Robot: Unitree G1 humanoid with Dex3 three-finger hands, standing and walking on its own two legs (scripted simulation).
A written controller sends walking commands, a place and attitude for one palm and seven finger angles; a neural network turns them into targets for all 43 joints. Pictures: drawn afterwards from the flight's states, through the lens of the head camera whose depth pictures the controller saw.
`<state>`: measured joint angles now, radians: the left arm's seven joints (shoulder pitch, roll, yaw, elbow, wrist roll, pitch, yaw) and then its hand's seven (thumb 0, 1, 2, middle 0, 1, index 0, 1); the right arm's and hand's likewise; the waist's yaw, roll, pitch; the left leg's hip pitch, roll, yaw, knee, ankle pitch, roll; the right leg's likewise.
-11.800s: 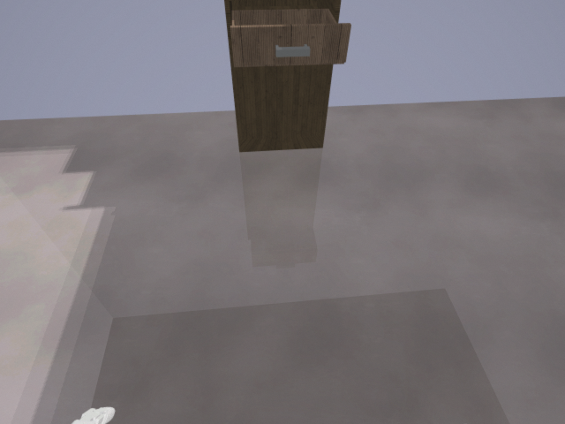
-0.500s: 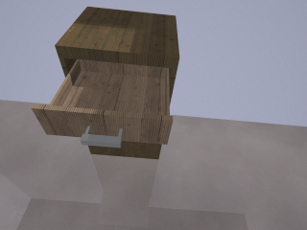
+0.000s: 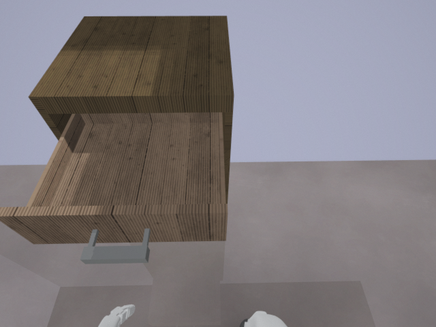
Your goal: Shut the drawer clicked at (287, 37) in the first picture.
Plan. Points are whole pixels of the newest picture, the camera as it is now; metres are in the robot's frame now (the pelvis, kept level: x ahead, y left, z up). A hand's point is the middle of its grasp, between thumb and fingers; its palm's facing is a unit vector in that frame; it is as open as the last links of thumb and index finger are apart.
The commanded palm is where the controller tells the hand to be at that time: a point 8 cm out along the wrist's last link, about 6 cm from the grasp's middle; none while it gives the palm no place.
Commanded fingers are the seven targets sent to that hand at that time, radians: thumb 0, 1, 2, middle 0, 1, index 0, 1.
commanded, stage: come to a stop and stand still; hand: left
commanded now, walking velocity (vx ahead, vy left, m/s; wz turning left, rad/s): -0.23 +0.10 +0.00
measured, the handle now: (118, 244) +0.29 +0.21 -0.06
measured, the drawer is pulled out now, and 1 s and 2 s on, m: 0.29 0.29 0.29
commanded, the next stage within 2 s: look again from close up in 1.32 s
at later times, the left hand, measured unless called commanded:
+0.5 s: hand out of the picture +0.00 +0.22 -0.18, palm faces +0.07 -0.97 -0.23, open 7.3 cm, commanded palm none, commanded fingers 0.00 0.90 0.90 -0.20 -0.30 -0.20 -0.30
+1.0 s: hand out of the picture -0.06 +0.14 -0.17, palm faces +0.02 -0.98 -0.20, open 7.3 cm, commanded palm none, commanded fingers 0.00 0.90 0.90 -0.20 -0.30 -0.20 -0.30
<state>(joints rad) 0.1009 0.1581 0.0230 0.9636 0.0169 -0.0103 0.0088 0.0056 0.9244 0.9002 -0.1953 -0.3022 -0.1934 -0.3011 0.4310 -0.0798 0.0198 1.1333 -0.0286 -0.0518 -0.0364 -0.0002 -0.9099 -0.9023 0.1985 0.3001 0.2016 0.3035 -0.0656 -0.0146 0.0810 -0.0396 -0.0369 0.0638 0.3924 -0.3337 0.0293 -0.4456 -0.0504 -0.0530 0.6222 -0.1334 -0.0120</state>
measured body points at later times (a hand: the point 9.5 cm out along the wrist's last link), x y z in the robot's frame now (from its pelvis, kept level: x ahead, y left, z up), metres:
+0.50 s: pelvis -0.05 +0.02 +0.00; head -0.06 +0.04 +0.45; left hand +0.00 +0.27 -0.16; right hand -0.01 -0.23 -0.14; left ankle -0.05 +0.11 -0.74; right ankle +0.04 -0.11 -0.69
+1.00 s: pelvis -0.05 -0.02 +0.00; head -0.05 -0.04 +0.45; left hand -0.06 +0.19 -0.15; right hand -0.12 -0.23 -0.17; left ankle -0.05 +0.11 -0.73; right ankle -0.10 -0.11 -0.74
